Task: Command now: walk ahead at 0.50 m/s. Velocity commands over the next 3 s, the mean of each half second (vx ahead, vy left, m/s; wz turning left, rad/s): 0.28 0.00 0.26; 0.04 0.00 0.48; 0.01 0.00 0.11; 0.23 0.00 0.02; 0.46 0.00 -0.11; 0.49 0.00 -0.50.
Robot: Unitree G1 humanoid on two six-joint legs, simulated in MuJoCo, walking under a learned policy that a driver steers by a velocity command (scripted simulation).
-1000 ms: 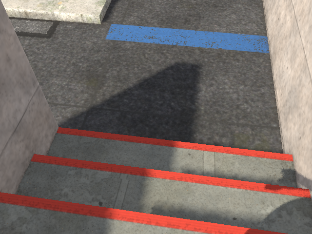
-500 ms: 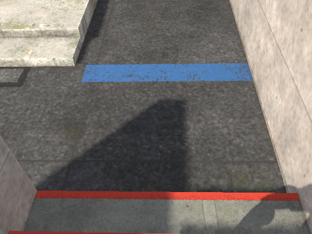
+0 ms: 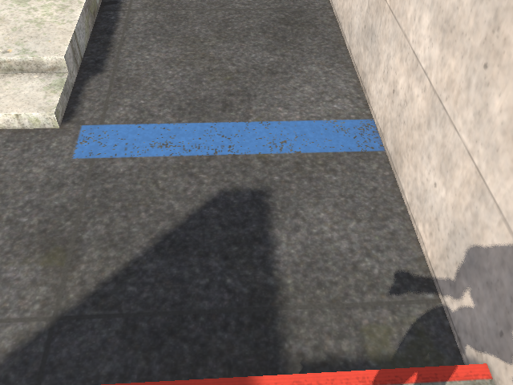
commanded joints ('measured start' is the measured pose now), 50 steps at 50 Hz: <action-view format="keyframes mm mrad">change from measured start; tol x32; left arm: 1 -144 -17 -12 -108 -13 -12 -20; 10 454 146 22 116 -38 -3 -28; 16 44 109 -18 47 29 14 22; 50 -80 76 -12 -102 -18 141 88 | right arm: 1 48 -129 -29 -24 10 20 -17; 50 -370 -154 -25 -421 -23 118 -5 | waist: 1 -34 107 128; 10 141 -276 -417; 18 -24 -25 77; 31 91 -129 29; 34 68 401 -90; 50 69 148 -98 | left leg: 1 -210 155 -156 -68 400 107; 7 -6 111 -216 468 580 91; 9 -651 -92 -171 1233 -420 -55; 10 -784 -5 -238 1331 -393 -104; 17 -621 82 -109 1006 234 -117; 20 -523 117 -101 400 522 -106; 30 -380 80 76 98 154 -63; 32 -156 30 108 -117 347 -16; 34 233 396 -585 -207 1227 266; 50 -34 230 -374 -200 760 195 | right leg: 1 183 78 -78 -93 -11 17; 6 168 4 -19 -375 -186 -3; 10 1376 -384 242 120 637 -285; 12 1027 -336 229 -104 -42 -283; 16 328 -275 119 -295 -167 -236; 30 504 -265 -106 -132 -372 -119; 33 264 -139 -242 294 -660 22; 34 -79 45 -213 669 -1233 120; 50 103 110 -32 611 -820 148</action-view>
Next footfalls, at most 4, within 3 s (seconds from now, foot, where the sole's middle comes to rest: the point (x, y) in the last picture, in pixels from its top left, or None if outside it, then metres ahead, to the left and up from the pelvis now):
0.16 right None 0.24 -0.13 -0.89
0.66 left None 0.25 0.13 -0.89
1.16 right None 0.27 -0.11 -0.89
1.96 left None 0.30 0.19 -0.89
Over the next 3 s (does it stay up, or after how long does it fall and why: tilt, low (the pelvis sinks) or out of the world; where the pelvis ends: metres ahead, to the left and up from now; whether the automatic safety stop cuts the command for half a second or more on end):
stays up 0.81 0.42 -0.41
